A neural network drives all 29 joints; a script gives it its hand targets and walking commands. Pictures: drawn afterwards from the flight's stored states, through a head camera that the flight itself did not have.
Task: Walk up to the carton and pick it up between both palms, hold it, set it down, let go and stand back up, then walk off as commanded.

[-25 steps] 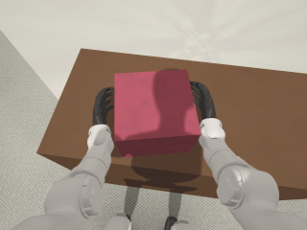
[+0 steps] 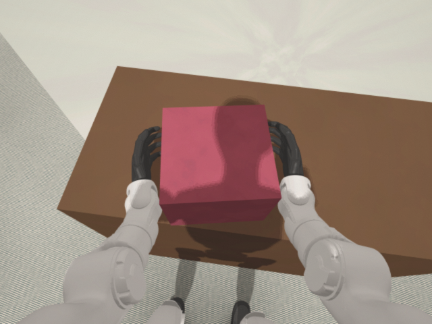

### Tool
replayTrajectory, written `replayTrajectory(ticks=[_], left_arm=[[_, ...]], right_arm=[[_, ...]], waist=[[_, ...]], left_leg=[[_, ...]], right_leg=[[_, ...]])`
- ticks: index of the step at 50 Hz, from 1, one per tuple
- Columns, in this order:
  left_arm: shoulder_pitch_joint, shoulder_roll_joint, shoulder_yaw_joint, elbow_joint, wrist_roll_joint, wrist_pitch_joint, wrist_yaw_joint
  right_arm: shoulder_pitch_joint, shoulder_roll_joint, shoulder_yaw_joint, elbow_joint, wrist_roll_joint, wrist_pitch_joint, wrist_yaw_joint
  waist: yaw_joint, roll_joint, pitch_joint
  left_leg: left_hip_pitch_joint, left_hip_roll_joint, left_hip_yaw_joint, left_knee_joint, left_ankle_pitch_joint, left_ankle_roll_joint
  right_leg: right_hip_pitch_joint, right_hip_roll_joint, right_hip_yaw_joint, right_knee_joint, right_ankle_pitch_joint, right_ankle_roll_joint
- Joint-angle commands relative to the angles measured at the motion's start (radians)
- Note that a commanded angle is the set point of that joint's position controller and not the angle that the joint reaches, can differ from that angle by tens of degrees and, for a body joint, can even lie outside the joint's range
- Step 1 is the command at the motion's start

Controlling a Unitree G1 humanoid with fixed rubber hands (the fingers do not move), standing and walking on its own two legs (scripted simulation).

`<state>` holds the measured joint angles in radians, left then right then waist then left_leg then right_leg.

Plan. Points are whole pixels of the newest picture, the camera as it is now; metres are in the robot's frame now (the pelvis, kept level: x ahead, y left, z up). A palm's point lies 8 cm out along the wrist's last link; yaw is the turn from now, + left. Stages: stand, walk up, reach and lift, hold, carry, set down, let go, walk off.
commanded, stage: reach and lift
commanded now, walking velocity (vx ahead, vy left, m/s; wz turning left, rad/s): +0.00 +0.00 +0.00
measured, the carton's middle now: (215, 167) +0.40 +0.04 -0.03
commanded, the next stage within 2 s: none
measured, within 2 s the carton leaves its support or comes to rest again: leaves its support in 0.34 s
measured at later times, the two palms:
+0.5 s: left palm (140, 170) +0.36 +0.18 +0.00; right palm (295, 161) +0.41 -0.10 +0.02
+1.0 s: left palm (116, 126) +0.37 +0.19 +0.13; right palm (314, 130) +0.40 -0.10 +0.14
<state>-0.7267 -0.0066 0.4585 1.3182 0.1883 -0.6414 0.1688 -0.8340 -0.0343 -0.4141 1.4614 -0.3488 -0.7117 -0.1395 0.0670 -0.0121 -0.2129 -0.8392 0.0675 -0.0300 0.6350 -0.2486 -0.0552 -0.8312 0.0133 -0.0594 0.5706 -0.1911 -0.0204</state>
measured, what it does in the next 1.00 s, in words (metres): stands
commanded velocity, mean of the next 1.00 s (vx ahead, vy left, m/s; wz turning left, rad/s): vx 0.00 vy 0.00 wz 0.00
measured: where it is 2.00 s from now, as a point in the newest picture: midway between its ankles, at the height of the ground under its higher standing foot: outside the picture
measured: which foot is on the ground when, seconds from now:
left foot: down 0.00-1.00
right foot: down 0.00-1.00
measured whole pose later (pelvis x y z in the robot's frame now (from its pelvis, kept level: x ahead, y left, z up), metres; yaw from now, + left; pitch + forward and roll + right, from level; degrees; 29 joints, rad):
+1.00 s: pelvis +0.00 +0.00 +0.03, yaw +1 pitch +4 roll -1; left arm -0.68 0.01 0.25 0.96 0.09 -0.04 0.16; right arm -0.69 0.00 -0.19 0.99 -0.08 -0.11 -0.13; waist 0.06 -0.01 -0.15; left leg -0.28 0.06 -0.03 0.40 -0.19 -0.05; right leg -0.26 0.01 -0.07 0.32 -0.13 -0.01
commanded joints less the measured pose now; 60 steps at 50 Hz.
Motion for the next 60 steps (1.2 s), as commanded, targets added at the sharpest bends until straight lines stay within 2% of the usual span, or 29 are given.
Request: replayTrajectory(ticks=[1, 2, 8, 9, 10, 17, 19, 20, 21, 22, 24, 29, 30, 32, 35, 36, 38, 40, 42, 43, 45, 46, 48, 50, 53, 56, 57, 58, 60], left_arm=[[-0.533, -0.575, -0.319, -0.017, 0.107, -0.043, -0.157], [-0.479, -0.561, -0.311, -0.018, 0.102, -0.048, -0.158], [-0.463, -0.584, -0.401, -0.095, 0.04, -0.038, -0.147], [-0.517, -0.577, -0.403, -0.118, 0.052, -0.035, -0.141], [-0.498, -0.59, -0.401, -0.097, 0.03, -0.031, -0.144], [-0.539, -0.632, -0.529, -0.225, -0.033, -0.006, -0.134], [-0.585, -0.67, -0.57, -0.216, -0.053, 0.01, -0.131], [-0.553, -0.663, -0.546, -0.187, -0.042, 0.008, -0.136], [-0.536, -0.672, -0.558, -0.158, -0.048, 0.026, -0.139], [-0.517, -0.679, -0.548, -0.179, -0.034, 0.038, -0.138], [-0.633, -0.672, -0.555, -0.246, -0.038, 0.054, -0.14], [-0.701, -0.679, -0.619, -0.352, -0.086, 0.095, -0.145], [-0.723, -0.683, -0.614, -0.395, -0.079, 0.112, -0.148], [-0.694, -0.706, -0.667, -0.353, -0.086, 0.171, -0.158], [-0.668, -0.676, -0.549, -0.297, -0.042, 0.246, -0.184], [-0.695, -0.638, -0.518, -0.304, -0.024, 0.273, -0.19], [-0.747, -0.707, -0.598, -0.409, -0.07, 0.296, -0.191], [-0.63, -0.668, -0.565, -0.379, -0.051, 0.347, -0.198], [-0.677, -0.743, -0.616, -0.513, -0.048, 0.392, -0.197], [-0.629, -0.699, -0.572, -0.481, -0.048, 0.421, -0.228], [-0.618, -0.699, -0.551, -0.555, -0.027, 0.474, -0.229], [-0.621, -0.678, -0.573, -0.554, -0.048, 0.509, -0.241], [-0.537, -0.678, -0.562, -0.563, -0.027, 0.583, -0.262], [-0.552, -0.677, -0.514, -0.607, 0.006, 0.618, -0.275], [-0.498, -0.738, -0.601, -0.683, -0.051, 0.683, -0.293], [-0.447, -0.718, -0.59, -0.688, -0.041, 0.717, -0.304], [-0.479, -0.736, -0.602, -0.693, -0.03, 0.736, -0.304], [-0.415, -0.727, -0.587, -0.709, -0.022, 0.761, -0.302], [-0.422, -0.761, -0.63, -0.739, -0.043, 0.794, -0.3]], right_arm=[[-0.479, 0.608, 0.202, 0.017, -0.173, -0.049, 0.162], [-0.446, 0.583, 0.222, 0.015, -0.166, -0.051, 0.167], [-0.411, 0.614, 0.326, -0.024, -0.117, -0.012, 0.16], [-0.426, 0.607, 0.298, 0.03, -0.104, -0.001, 0.166], [-0.451, 0.633, 0.358, -0.054, -0.08, 0.01, 0.164], [-0.421, 0.687, 0.47, -0.155, -0.021, 0.051, 0.144], [-0.439, 0.69, 0.464, -0.15, 0.0, 0.082, 0.141], [-0.423, 0.735, 0.527, -0.225, 0.013, 0.095, 0.137], [-0.419, 0.71, 0.527, -0.25, 0.029, 0.108, 0.133], [-0.415, 0.732, 0.54, -0.264, 0.037, 0.124, 0.13], [-0.452, 0.712, 0.5, -0.26, 0.026, 0.151, 0.13], [-0.451, 0.791, 0.599, -0.377, 0.098, 0.242, 0.114], [-0.473, 0.792, 0.595, -0.396, 0.101, 0.256, 0.121], [-0.398, 0.811, 0.594, -0.368, 0.132, 0.307, 0.108], [-0.445, 0.779, 0.554, -0.387, 0.144, 0.389, 0.119], [-0.395, 0.775, 0.527, -0.345, 0.129, 0.424, 0.117], [-0.489, 0.838, 0.559, -0.482, 0.174, 0.432, 0.113], [-0.424, 0.82, 0.575, -0.483, 0.207, 0.494, 0.107], [-0.467, 0.787, 0.571, -0.531, 0.247, 0.503, 0.111], [-0.436, 0.799, 0.581, -0.57, 0.25, 0.538, 0.088], [-0.451, 0.763, 0.58, -0.567, 0.255, 0.57, 0.101], [-0.416, 0.775, 0.553, -0.578, 0.228, 0.59, 0.083], [-0.444, 0.735, 0.562, -0.66, 0.248, 0.602, 0.081], [-0.415, 0.738, 0.535, -0.604, 0.227, 0.639, 0.085], [-0.504, 0.742, 0.612, -0.877, 0.296, 0.632, 0.056], [-0.496, 0.747, 0.633, -0.891, 0.3, 0.663, 0.045], [-0.486, 0.724, 0.603, -0.827, 0.285, 0.67, 0.054], [-0.444, 0.723, 0.634, -0.843, 0.303, 0.68, 0.061], [-0.457, 0.668, 0.61, -0.889, 0.319, 0.684, 0.056]], waist=[[-0.019, 0.047, -0.651], [0.008, 0.041, -0.697], [0.021, 0.027, -0.738], [-0.008, 0.063, -0.711], [0.02, 0.03, -0.713], [-0.019, 0.05, -0.814], [-0.057, 0.07, -0.794], [-0.024, 0.025, -0.814], [-0.05, 0.049, -0.773], [-0.028, 0.061, -0.768], [-0.054, 0.062, -0.724], [-0.079, 0.052, -0.661], [-0.056, 0.069, -0.66], [-0.099, 0.084, -0.537], [-0.074, 0.001, -0.351], [-0.081, 0.028, -0.247], [-0.112, 0.029, -0.354], [-0.088, 0.003, -0.318], [-0.121, 0.076, -0.316], [-0.127, -0.002, -0.25], [-0.099, 0.014, -0.238], [-0.14, -0.002, -0.274], [-0.142, 0.002, -0.214], [-0.119, 0.016, -0.181], [-0.159, -0.012, -0.334], [-0.169, -0.029, -0.29], [-0.17, 0.023, -0.236], [-0.132, 0.004, -0.222], [-0.176, 0.047, -0.229]], left_leg=[[0.258, -0.052, 0.115, -0.047, 0.31, -0.001], [0.236, -0.053, 0.125, -0.046, 0.279, 0.004], [0.297, -0.057, 0.11, -0.034, 0.347, 0.005], [0.275, -0.062, 0.104, -0.028, 0.32, 0.002], [0.257, -0.062, 0.106, -0.018, 0.334, 0.005], [0.279, -0.077, 0.081, -0.022, 0.364, 0.004], [0.299, -0.073, 0.061, -0.026, 0.364, -0.013], [0.292, -0.078, 0.069, 0.001, 0.375, 0.001], [0.299, -0.079, 0.062, -0.026, 0.353, -0.012], [0.317, -0.079, 0.052, -0.03, 0.376, -0.009], [0.327, -0.077, 0.043, -0.075, 0.303, -0.007], [0.378, -0.092, 0.043, -0.125, 0.288, 0.004], [0.392, -0.087, 0.047, -0.122, 0.282, 0.003], [0.461, -0.094, 0.037, -0.158, 0.26, -0.005], [0.453, -0.091, 0.051, -0.209, 0.121, 0.018], [0.467, -0.088, 0.054, -0.223, 0.112, 0.02], [0.52, -0.091, 0.048, -0.232, 0.208, 0.013], [0.505, -0.108, 0.043, -0.25, 0.195, 0.027], [0.604, -0.097, 0.023, -0.252, 0.313, -0.006], [0.621, -0.103, 0.033, -0.25, 0.294, 0.012], [0.632, -0.099, 0.03, -0.287, 0.239, 0.017], [0.624, -0.109, 0.047, -0.276, 0.226, 0.011], [0.646, -0.105, 0.049, -0.296, 0.263, 0.013], [0.64, -0.108, 0.043, -0.32, 0.234, 0.017], [0.681, -0.123, 0.047, -0.282, 0.376, 0.004], [0.697, -0.132, 0.037, -0.291, 0.371, 0.009], [0.681, -0.127, 0.035, -0.305, 0.315, -0.001], [0.696, -0.123, 0.04, -0.304, 0.338, 0.002], [0.752, -0.103, 0.034, -0.305, 0.401, -0.031]], right_leg=[[0.472, 0.036, -0.055, 0.001, 0.397, 0.03], [0.498, 0.037, -0.049, -0.004, 0.36, 0.024], [0.487, 0.044, -0.038, 0.01, 0.452, 0.029], [0.504, 0.038, -0.038, 0.021, 0.436, 0.026], [0.521, 0.034, -0.03, 0.026, 0.455, 0.034], [0.6, 0.034, 0.003, 0.046, 0.573, 0.037], [0.603, 0.04, -0.015, 0.041, 0.539, 0.029], [0.62, 0.039, 0.007, 0.045, 0.569, 0.034], [0.633, 0.039, -0.005, 0.025, 0.549, 0.034], [0.64, 0.038, 0.004, 0.029, 0.566, 0.028], [0.636, 0.025, 0.005, -0.009, 0.454, 0.026], [0.744, 0.005, 0.03, -0.052, 0.472, 0.042], [0.725, 0.006, 0.029, -0.052, 0.417, 0.034], [0.705, 0.009, 0.019, -0.111, 0.344, 0.02], [0.715, -0.01, 0.021, -0.172, 0.148, 0.038], [0.72, -0.022, 0.03, -0.188, 0.138, 0.03], [0.775, -0.009, 0.029, -0.193, 0.263, 0.038], [0.862, -0.023, 0.04, -0.212, 0.268, 0.048], [0.873, 0.003, 0.014, -0.21, 0.338, 0.037], [0.881, -0.014, 0.031, -0.238, 0.345, 0.057], [0.873, -0.007, 0.022, -0.249, 0.247, 0.051], [0.91, -0.014, 0.03, -0.256, 0.277, 0.054], [0.944, -0.014, 0.03, -0.258, 0.364, 0.061], [0.949, -0.011, 0.026, -0.278, 0.269, 0.056], [1.036, 0.005, 0.03, -0.27, 0.46, 0.061], [1.048, 0.003, 0.034, -0.275, 0.522, 0.074], [1.001, 0.004, 0.023, -0.282, 0.427, 0.064], [1.013, 0.01, 0.018, -0.287, 0.424, 0.059], [0.998, 0.036, 0.005, -0.3, 0.412, 0.038]])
